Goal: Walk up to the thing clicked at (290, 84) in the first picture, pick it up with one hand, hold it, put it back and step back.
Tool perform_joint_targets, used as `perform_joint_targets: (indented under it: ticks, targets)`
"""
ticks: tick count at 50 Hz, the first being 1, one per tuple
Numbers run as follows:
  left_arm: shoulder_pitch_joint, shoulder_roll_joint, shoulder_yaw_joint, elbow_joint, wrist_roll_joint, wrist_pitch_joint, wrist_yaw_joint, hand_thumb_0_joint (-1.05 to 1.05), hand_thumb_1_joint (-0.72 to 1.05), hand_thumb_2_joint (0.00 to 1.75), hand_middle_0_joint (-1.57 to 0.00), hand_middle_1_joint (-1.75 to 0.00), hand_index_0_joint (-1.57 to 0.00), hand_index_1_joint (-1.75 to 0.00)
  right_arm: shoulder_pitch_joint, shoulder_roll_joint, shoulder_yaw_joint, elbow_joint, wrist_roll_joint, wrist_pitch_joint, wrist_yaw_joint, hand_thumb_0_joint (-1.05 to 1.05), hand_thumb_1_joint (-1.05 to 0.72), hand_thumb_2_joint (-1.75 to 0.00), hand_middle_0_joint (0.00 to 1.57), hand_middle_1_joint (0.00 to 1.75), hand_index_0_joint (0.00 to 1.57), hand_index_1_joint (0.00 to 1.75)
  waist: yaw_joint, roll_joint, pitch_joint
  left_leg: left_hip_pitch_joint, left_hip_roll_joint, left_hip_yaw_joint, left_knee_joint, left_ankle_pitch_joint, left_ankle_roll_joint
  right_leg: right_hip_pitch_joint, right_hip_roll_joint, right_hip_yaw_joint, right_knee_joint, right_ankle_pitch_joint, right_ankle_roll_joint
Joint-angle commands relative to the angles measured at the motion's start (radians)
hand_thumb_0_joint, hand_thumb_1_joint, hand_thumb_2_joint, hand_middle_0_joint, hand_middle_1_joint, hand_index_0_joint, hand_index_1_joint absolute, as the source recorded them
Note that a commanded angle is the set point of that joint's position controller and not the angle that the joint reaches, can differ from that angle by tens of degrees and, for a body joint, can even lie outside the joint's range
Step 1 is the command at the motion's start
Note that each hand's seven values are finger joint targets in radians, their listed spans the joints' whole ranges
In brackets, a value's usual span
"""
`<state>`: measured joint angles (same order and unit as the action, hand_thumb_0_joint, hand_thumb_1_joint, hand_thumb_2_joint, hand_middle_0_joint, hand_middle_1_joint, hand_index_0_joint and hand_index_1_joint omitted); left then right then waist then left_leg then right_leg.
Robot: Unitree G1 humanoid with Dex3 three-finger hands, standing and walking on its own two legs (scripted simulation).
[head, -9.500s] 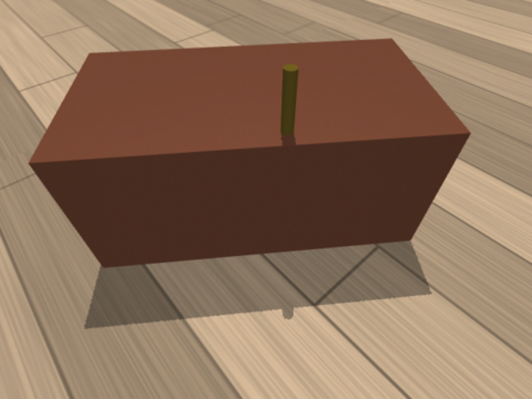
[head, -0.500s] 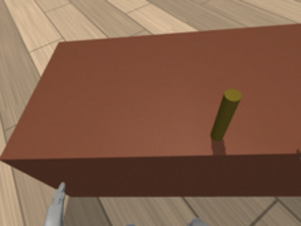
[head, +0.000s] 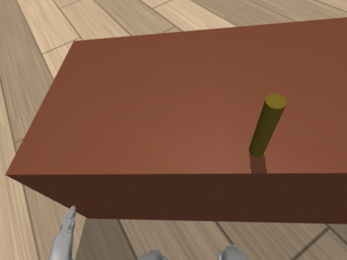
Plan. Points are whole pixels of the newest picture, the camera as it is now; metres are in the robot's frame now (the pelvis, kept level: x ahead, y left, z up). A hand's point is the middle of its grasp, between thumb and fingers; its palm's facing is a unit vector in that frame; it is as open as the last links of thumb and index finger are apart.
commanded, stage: go down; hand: right
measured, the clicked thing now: (264, 129) +0.43 -0.19 -0.01
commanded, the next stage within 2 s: approach in 1.10 s
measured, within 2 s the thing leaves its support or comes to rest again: neither
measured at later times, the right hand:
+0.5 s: hand out of the picture +0.36 -0.39 +0.08, palm faces +0.20 +0.98 +0.01, open 17.5 cm
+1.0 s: hand out of the picture +0.36 -0.38 +0.06, palm faces +0.18 +0.98 +0.01, open 17.6 cm
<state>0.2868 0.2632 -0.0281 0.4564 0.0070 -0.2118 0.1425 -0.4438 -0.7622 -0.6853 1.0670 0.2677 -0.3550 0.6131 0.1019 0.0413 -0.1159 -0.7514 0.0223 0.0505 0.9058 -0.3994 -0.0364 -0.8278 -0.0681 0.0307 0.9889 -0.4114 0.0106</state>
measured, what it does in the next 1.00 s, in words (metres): stands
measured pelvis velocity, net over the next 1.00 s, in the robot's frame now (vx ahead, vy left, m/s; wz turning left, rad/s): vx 0.01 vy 0.00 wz -0.01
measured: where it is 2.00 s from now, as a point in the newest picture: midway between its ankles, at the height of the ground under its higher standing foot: outside the picture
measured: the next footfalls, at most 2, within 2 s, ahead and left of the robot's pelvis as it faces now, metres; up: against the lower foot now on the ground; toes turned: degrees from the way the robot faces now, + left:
none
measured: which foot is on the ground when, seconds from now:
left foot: down 0.00-1.00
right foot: down 0.00-1.00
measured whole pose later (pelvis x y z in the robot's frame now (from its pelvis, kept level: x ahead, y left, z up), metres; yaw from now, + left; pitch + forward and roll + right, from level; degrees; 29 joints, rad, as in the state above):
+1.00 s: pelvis +0.01 +0.00 -0.01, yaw +0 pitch +15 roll +4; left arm 0.29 0.27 -0.04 0.40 0.01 -0.20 0.12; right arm -0.41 -0.76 -0.69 1.03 0.27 -0.34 0.64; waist 0.11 0.03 -0.12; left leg -0.78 0.02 0.06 0.94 -0.43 -0.04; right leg -0.87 -0.07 0.05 1.04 -0.45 0.01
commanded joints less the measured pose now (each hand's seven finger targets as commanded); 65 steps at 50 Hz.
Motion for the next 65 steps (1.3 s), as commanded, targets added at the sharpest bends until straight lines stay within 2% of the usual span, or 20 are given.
perform_joint_targets:
  ticks: [1,6,10,14,17,19,23,25,26,28,29,37,40,45,47,48,55,59,62,65]
  targets:
    - [-0.036,0.175,0.070,-0.154,0.007,-0.048,0.016,0.00,-0.55,0.05,-0.05,-0.05,-0.05,-0.05,-0.298,-0.434,-0.068,-0.217,0.014,-0.068,0.008,0.00,0.56,-0.06,0.05,0.05,0.05,0.05,-0.027,-0.242,-0.320,0.060,-0.037,-0.018,-0.096,0.130,0.056,0.263,0.042,0.009,-0.154,0.157,-0.016]
    - [-0.023,0.163,0.051,-0.148,0.006,-0.053,0.012,0.00,-0.55,0.05,-0.05,-0.06,-0.05,-0.05,-0.260,-0.397,-0.058,-0.152,0.026,-0.064,0.020,0.00,0.55,-0.07,0.04,0.05,0.05,0.05,-0.023,-0.216,-0.304,0.042,-0.041,-0.013,-0.081,0.122,0.053,0.237,0.042,0.015,-0.135,0.147,-0.019]
    - [0.018,0.202,0.084,-0.174,0.009,-0.052,0.014,0.00,-0.55,0.06,-0.05,-0.06,-0.05,-0.06,-0.244,-0.412,-0.071,-0.160,0.030,-0.060,0.028,0.00,0.56,-0.06,0.04,0.05,0.05,0.05,-0.014,-0.226,-0.352,0.045,-0.044,-0.006,-0.070,0.148,0.054,0.271,0.041,0.018,-0.124,0.202,-0.015]
    - [0.010,0.198,0.082,-0.205,0.003,-0.051,0.016,0.00,-0.55,0.06,-0.05,-0.06,-0.05,-0.06,-0.306,-0.430,-0.077,-0.301,0.031,-0.066,0.023,0.00,0.56,-0.07,0.04,0.05,0.05,0.05,-0.019,-0.270,-0.432,0.047,-0.047,-0.002,-0.066,0.177,0.055,0.355,0.039,0.019,-0.116,0.273,-0.010]
    - [0.039,0.166,0.064,-0.130,0.003,-0.041,0.013,0.00,-0.56,0.06,-0.05,-0.05,-0.05,-0.06,-0.218,-0.396,-0.068,-0.216,0.027,-0.050,0.019,0.00,0.56,-0.06,0.05,0.05,0.05,0.05,-0.028,-0.268,-0.339,0.025,-0.048,0.006,-0.062,0.171,0.054,0.315,0.038,0.023,-0.121,0.311,-0.005]
    - [-0.007,0.210,0.099,-0.187,0.003,-0.044,0.019,0.00,-0.55,0.06,-0.05,-0.05,-0.05,-0.05,-0.324,-0.462,-0.095,-0.326,0.020,-0.058,0.006,0.00,0.52,-0.06,0.05,0.05,0.05,0.05,-0.020,-0.298,-0.389,0.042,-0.044,-0.003,-0.067,0.175,0.058,0.340,0.038,0.021,-0.126,0.285,-0.008]
    - [0.000,0.172,0.066,-0.155,0.002,-0.040,0.015,0.00,-0.55,0.06,-0.05,-0.05,-0.05,-0.05,-0.238,-0.329,-0.020,-0.170,0.017,-0.025,0.017,0.00,0.53,-0.07,0.05,0.05,0.05,0.05,-0.009,-0.249,-0.261,0.010,-0.049,0.005,-0.080,0.117,0.059,0.269,0.032,0.027,-0.151,0.206,-0.006]
    - [0.006,0.218,0.105,-0.181,0.003,-0.040,0.017,0.00,-0.55,0.05,-0.05,-0.05,-0.05,-0.05,-0.204,-0.363,-0.036,-0.167,0.010,-0.017,0.020,0.00,0.52,-0.07,0.05,0.05,0.06,0.05,-0.016,-0.230,-0.300,0.041,-0.047,0.005,-0.077,0.151,0.059,0.277,0.037,0.024,-0.148,0.233,-0.010]
    - [0.018,0.203,0.087,-0.206,0.002,-0.040,0.013,0.00,-0.55,0.05,-0.05,-0.05,-0.05,-0.05,-0.204,-0.385,-0.044,-0.174,0.008,-0.013,0.023,0.00,0.53,-0.07,0.05,0.05,0.06,0.05,-0.017,-0.224,-0.311,0.061,-0.043,0.000,-0.083,0.162,0.057,0.275,0.042,0.018,-0.139,0.220,-0.015]
    - [0.023,0.195,0.082,-0.236,0.000,-0.044,0.009,0.00,-0.54,0.05,-0.05,-0.05,-0.05,-0.05,-0.212,-0.369,-0.048,-0.161,0.021,-0.015,0.027,0.00,0.56,-0.07,0.04,0.06,0.05,0.06,-0.009,-0.197,-0.309,0.074,-0.044,0.001,-0.085,0.156,0.053,0.265,0.043,0.020,-0.139,0.197,-0.018]
    - [0.055,0.212,0.113,-0.216,0.000,-0.042,0.007,0.00,-0.54,0.05,-0.05,-0.05,-0.06,-0.05,-0.223,-0.370,-0.060,-0.176,0.034,-0.023,0.025,0.00,0.54,-0.07,0.04,0.06,0.05,0.06,0.004,-0.185,-0.317,0.084,-0.042,-0.003,-0.087,0.165,0.051,0.258,0.046,0.020,-0.132,0.192,-0.021]
    - [0.039,0.164,0.067,-0.224,-0.001,-0.043,0.000,0.00,-0.55,0.06,-0.05,-0.05,-0.05,-0.05,-0.272,-0.456,-0.112,-0.299,0.023,-0.090,0.009,0.00,0.59,-0.08,0.04,0.06,0.04,0.06,-0.034,-0.262,-0.374,0.076,-0.035,-0.022,-0.055,0.198,0.054,0.280,0.052,0.007,-0.103,0.249,-0.019]
    - [0.024,0.154,0.063,-0.177,0.002,-0.044,0.002,0.00,-0.55,0.06,-0.05,-0.05,-0.05,-0.05,-0.233,-0.395,-0.076,-0.250,0.022,-0.084,0.015,0.00,0.59,-0.07,0.04,0.06,0.05,0.06,-0.030,-0.302,-0.307,0.029,-0.038,-0.014,-0.054,0.152,0.058,0.271,0.043,0.008,-0.116,0.222,-0.008]
    - [0.005,0.234,0.118,-0.197,0.008,-0.048,0.010,0.00,-0.55,0.05,-0.05,-0.05,-0.05,-0.05,-0.257,-0.358,-0.041,-0.272,0.033,-0.055,0.037,0.00,0.56,-0.08,0.04,0.06,0.05,0.06,-0.002,-0.309,-0.384,0.007,-0.052,0.010,-0.048,0.177,0.058,0.372,0.020,0.036,-0.107,0.377,0.005]
    - [0.023,0.217,0.106,-0.194,0.004,-0.047,0.006,0.00,-0.55,0.06,-0.05,-0.05,-0.05,-0.05,-0.225,-0.325,-0.035,-0.237,0.041,-0.044,0.043,0.00,0.55,-0.08,0.04,0.06,0.05,0.06,0.007,-0.265,-0.396,0.039,-0.049,0.010,-0.052,0.215,0.054,0.358,0.029,0.034,-0.097,0.397,-0.005]
    - [0.027,0.213,0.095,-0.204,0.000,-0.044,0.006,0.00,-0.55,0.05,-0.05,-0.05,-0.05,-0.05,-0.196,-0.361,-0.062,-0.227,0.040,-0.037,0.040,0.00,0.57,-0.08,0.04,0.06,0.05,0.06,-0.018,-0.241,-0.392,0.056,-0.048,0.011,-0.058,0.207,0.056,0.342,0.033,0.030,-0.102,0.372,-0.008]
    - [0.061,0.181,0.085,-0.240,-0.006,-0.032,-0.003,0.00,-0.53,0.04,-0.05,-0.06,-0.06,-0.05,-0.222,-0.428,-0.103,-0.254,0.025,-0.047,0.003,0.00,0.59,-0.08,0.04,0.06,0.05,0.06,-0.036,-0.228,-0.282,0.104,-0.036,-0.016,-0.092,0.145,0.055,0.240,0.053,0.010,-0.142,0.170,-0.021]
    - [-0.002,0.144,0.057,-0.218,-0.001,-0.046,-0.011,0.00,-0.53,0.04,-0.05,-0.05,-0.06,-0.04,-0.217,-0.355,-0.050,-0.185,0.018,-0.062,0.010,0.00,0.61,-0.08,0.03,0.07,0.04,0.07,-0.029,-0.234,-0.199,0.005,-0.041,-0.012,-0.077,0.066,0.060,0.193,0.037,0.017,-0.153,0.091,-0.015]
    - [-0.013,0.141,0.037,-0.236,0.006,-0.059,-0.009,0.00,-0.55,0.04,-0.05,-0.05,-0.05,-0.05,-0.262,-0.363,-0.041,-0.209,0.015,-0.070,0.034,0.00,0.60,-0.05,0.04,0.05,0.04,0.05,-0.015,-0.265,-0.292,0.018,-0.041,-0.012,-0.069,0.086,0.058,0.240,0.038,0.013,-0.136,0.110,-0.012]
    - [0.018,0.194,0.085,-0.207,0.010,-0.069,-0.001,0.00,-0.55,0.03,-0.05,-0.05,-0.05,-0.05,-0.225,-0.304,-0.018,-0.141,0.038,-0.068,0.053,0.00,0.59,-0.06,0.04,0.05,0.04,0.05,0.017,-0.226,-0.313,-0.018,-0.045,-0.002,-0.047,0.102,0.054,0.255,0.036,0.022,-0.111,0.142,-0.011]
